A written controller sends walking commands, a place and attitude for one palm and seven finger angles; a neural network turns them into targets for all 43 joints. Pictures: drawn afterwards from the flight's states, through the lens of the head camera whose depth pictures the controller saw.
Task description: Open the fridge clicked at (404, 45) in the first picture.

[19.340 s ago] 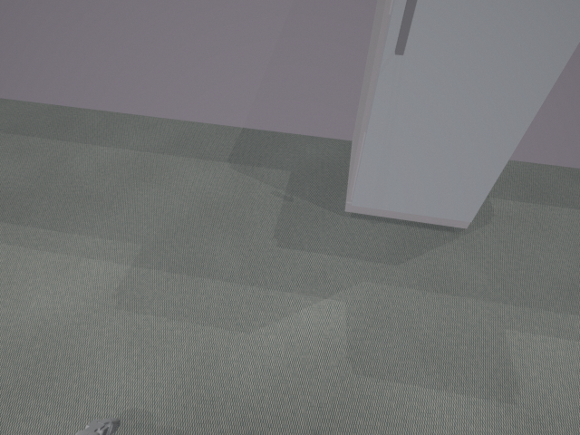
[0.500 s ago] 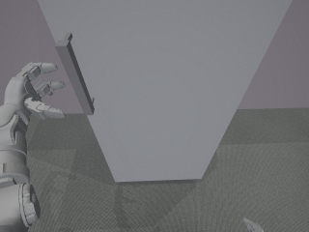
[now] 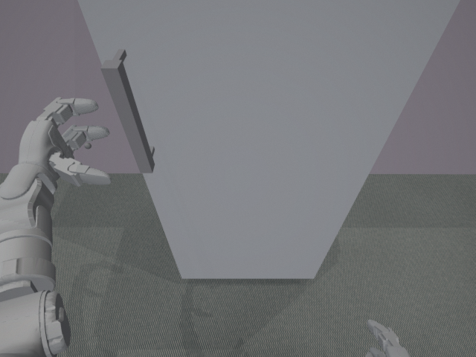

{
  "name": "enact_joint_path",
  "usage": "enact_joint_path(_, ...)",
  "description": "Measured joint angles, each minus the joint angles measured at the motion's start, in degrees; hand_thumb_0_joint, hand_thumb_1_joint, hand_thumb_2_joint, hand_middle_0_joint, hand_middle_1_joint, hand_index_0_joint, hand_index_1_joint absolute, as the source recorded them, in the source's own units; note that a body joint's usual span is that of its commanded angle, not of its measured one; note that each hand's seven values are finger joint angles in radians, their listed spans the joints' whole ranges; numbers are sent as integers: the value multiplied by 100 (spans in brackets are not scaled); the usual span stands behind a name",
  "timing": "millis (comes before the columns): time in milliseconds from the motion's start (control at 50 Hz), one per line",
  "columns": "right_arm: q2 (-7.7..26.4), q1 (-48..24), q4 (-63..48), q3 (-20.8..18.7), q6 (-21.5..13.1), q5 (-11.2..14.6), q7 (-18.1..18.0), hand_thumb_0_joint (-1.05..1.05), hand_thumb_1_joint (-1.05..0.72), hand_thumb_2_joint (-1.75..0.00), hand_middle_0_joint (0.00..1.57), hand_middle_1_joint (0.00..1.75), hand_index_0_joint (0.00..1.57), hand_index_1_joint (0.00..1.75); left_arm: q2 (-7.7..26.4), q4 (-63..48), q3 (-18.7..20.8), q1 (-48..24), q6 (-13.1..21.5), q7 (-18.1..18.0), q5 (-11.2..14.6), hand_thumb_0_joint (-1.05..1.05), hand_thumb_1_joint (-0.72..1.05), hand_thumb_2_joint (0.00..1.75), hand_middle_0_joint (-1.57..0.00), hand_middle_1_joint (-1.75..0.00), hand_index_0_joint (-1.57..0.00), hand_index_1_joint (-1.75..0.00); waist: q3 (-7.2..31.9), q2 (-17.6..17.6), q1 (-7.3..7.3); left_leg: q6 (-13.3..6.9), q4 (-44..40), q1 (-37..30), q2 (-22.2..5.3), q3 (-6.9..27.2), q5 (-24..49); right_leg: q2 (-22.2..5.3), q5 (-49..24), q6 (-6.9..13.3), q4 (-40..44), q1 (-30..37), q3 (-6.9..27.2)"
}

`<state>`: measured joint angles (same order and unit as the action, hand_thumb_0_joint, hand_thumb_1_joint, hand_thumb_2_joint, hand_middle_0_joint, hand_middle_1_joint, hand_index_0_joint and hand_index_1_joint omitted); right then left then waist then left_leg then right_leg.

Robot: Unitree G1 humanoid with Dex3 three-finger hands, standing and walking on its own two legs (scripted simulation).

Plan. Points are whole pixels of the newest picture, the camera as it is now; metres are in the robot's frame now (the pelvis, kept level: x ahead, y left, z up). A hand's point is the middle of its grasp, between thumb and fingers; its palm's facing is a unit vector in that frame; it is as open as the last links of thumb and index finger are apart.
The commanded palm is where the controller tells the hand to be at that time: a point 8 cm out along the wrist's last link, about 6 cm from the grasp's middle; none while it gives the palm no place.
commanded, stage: move the hooked fingers beside the handle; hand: left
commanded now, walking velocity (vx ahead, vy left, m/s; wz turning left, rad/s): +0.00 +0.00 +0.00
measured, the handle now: (135, 117) +0.48 +0.21 +0.15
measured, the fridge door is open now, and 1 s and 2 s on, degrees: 0 0 0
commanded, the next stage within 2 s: feel for the door with the fingertips in 0.24 s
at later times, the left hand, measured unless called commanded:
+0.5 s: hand (92, 141) +0.40 +0.25 +0.17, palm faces +0.04 -1.00 -0.01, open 14.0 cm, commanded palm +0.37 +0.30 +0.16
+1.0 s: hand (107, 133) +0.41 +0.23 +0.17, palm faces +0.05 -1.00 -0.02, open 14.0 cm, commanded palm +0.39 +0.28 +0.16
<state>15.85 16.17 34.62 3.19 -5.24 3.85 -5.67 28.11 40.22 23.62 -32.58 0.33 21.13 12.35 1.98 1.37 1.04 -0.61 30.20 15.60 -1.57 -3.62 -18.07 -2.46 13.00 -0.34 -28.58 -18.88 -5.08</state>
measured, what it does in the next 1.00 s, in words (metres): stands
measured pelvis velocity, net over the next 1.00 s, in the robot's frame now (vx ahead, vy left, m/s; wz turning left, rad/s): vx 0.00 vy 0.00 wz -0.01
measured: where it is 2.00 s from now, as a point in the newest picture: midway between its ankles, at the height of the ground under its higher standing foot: outside the picture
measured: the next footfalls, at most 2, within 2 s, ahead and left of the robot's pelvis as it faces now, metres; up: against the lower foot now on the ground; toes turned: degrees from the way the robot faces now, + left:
none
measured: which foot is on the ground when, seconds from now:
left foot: down 0.00-1.00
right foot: down 0.00-1.00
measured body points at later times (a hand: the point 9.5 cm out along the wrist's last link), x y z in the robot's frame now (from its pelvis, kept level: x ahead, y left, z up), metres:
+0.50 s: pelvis -0.01 -0.01 +0.00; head +0.02 -0.01 +0.45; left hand +0.39 +0.31 +0.17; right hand +0.09 -0.27 -0.10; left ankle -0.03 +0.11 -0.74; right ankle +0.02 -0.13 -0.74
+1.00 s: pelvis +0.00 +0.00 +0.00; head +0.02 -0.01 +0.45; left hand +0.40 +0.29 +0.18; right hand +0.11 -0.26 -0.10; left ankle -0.03 +0.11 -0.74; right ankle +0.02 -0.13 -0.74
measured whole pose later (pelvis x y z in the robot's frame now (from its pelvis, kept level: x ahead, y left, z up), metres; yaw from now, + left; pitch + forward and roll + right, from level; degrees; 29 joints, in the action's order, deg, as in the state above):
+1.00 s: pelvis +0.00 +0.00 +0.00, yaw -1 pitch +4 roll -1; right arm 15.9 17.9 36.0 2.4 -5.1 3.8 -5.5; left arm 26.4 39.7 21.4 -34.8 1.1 17.9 12.0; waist 2.3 2.0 1.4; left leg -0.3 29.9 15.7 -2.1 -4.0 -18.1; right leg -1.8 12.8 0.0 -28.3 -19.3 -4.6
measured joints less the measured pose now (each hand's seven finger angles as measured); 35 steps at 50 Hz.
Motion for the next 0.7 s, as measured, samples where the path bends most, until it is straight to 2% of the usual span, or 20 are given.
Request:
enact_joint_path(100,-1,88,80,23,-29,2,-27,1,-90,-89,20,30,20,30,149,227,65,-225,158,33,-14,-1,-50,30,-30,-120,-30,-120,-10,-14,41,20,-15,0,-25,7,25,27,-30,23,28,6,-8)
enact_joint_path(240,104,258,139,-25,33,36,-3,1,-90,-89,20,30,20,30,360,612,83,-295,39,286,53,-1,-50,30,-30,-120,-30,-120,53,41,95,26,6,88,-34,-27,32,36,-33,33,-22,-113,29)
enact_joint_path(360,139,348,145,-77,55,29,9,1,-91,-89,20,30,20,30,306,542,220,-129,233,263,69,-1,-50,30,-30,-120,-30,-120,16,14,102,34,57,135,-50,-45,20,49,-21,43,-85,-175,50)
enact_joint_path(440,130,371,174,-94,9,28,-22,1,-91,-89,20,30,20,30,237,437,82,-210,321,189,48,-1,-50,30,-30,-120,-30,-120,-29,-7,76,41,92,162,-59,-1,22,55,-31,54,-75,-164,9)
enact_joint_path(560,109,272,189,-63,-24,41,-32,1,-91,-89,20,30,20,30,150,514,-78,-374,210,170,93,-1,-50,30,-30,-120,-30,-120,23,10,109,35,90,188,-52,1,26,49,-41,47,-66,-187,8)
enact_joint_path(700,43,194,80,-60,-39,10,30,1,-91,-89,20,30,20,30,-83,267,-184,-273,137,-115,29,-1,-50,30,-30,-120,-30,-120,43,34,120,27,57,166,-48,-50,18,51,-34,37,-67,-203,61)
